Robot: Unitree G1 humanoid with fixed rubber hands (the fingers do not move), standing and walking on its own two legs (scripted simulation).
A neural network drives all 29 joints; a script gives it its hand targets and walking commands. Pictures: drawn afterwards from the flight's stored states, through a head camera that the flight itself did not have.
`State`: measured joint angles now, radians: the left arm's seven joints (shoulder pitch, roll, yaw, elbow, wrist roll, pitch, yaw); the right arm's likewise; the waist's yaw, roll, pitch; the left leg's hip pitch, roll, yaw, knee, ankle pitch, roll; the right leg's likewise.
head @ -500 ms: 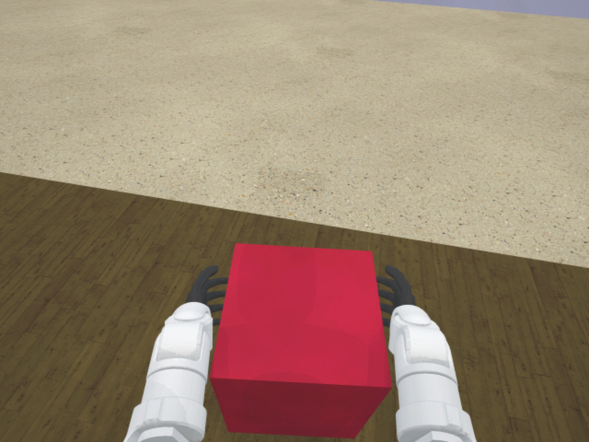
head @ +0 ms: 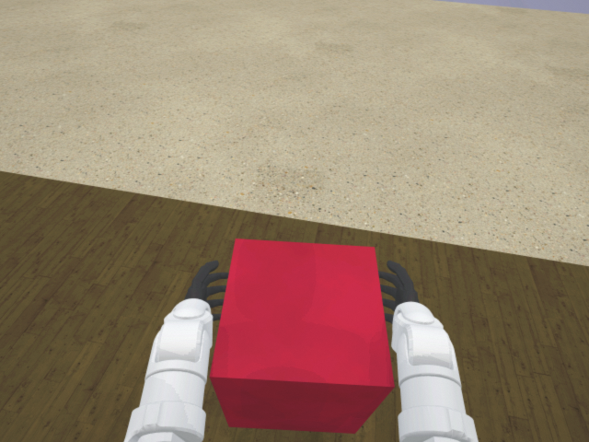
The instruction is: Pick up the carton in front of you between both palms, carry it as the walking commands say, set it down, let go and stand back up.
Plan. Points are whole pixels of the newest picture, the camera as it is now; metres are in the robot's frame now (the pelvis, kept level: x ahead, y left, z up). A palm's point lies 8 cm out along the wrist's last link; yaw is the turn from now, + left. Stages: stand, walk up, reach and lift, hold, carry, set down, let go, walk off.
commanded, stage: reach and lift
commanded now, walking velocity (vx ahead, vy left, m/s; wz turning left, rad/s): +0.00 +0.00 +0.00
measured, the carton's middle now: (298, 341) +0.28 +0.00 -0.05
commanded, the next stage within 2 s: hold in 0.32 s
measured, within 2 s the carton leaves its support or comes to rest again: neither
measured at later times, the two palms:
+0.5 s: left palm (195, 304) +0.28 +0.15 +0.05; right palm (411, 306) +0.29 -0.15 +0.06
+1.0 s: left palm (194, 304) +0.28 +0.15 +0.05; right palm (411, 307) +0.29 -0.15 +0.06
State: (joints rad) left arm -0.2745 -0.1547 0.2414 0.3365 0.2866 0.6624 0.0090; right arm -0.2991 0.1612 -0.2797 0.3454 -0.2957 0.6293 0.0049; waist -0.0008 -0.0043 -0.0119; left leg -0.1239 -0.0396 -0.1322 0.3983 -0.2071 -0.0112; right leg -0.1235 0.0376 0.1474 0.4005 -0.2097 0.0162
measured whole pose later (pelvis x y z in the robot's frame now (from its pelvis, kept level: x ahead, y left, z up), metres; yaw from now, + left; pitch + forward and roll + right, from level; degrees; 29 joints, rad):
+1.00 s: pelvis -0.01 +0.00 +0.00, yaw +0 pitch -7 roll +0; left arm -0.29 -0.16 0.24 0.27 0.29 0.77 0.00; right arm -0.32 0.17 -0.28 0.27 -0.30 0.73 0.01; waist 0.00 0.00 0.01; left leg -0.05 -0.04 -0.12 0.37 -0.19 -0.01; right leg -0.05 0.03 0.14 0.37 -0.19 0.01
